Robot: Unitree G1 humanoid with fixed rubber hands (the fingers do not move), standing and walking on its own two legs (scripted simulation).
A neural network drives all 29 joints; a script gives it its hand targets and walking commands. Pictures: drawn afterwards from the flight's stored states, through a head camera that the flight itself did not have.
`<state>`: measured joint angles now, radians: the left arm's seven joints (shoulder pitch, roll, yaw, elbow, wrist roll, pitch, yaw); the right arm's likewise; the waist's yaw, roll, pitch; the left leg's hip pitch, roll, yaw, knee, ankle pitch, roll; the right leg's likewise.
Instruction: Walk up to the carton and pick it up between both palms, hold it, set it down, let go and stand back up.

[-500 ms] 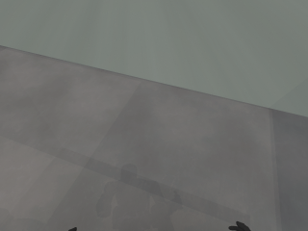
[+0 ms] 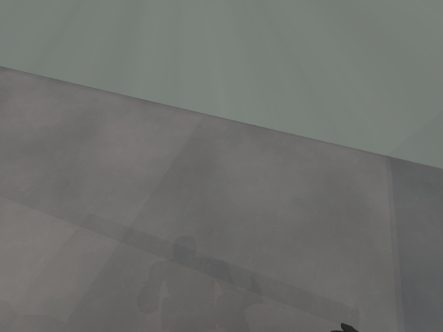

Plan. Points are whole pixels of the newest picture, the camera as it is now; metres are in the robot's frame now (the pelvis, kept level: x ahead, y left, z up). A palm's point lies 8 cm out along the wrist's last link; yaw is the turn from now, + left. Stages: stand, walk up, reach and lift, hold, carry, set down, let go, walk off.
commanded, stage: stand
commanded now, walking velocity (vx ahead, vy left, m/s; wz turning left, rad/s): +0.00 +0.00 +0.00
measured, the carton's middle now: out of the picture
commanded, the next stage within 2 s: walk up in 0.34 s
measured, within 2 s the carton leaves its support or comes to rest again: neither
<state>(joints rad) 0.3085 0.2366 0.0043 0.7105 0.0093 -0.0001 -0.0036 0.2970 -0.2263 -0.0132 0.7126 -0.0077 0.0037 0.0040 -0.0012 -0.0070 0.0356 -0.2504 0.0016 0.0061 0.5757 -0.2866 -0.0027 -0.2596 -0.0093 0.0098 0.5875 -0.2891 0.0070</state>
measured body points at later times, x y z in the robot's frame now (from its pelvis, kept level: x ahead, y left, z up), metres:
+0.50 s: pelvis +0.00 +0.00 +0.00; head +0.00 +0.00 +0.45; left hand +0.09 +0.25 -0.12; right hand +0.09 -0.25 -0.12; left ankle +0.02 +0.12 -0.73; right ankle +0.02 -0.12 -0.73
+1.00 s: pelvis -0.06 +0.08 -0.02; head -0.03 +0.13 +0.43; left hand -0.02 +0.39 -0.16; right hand +0.11 -0.15 -0.11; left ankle -0.04 +0.22 -0.73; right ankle -0.01 -0.07 -0.68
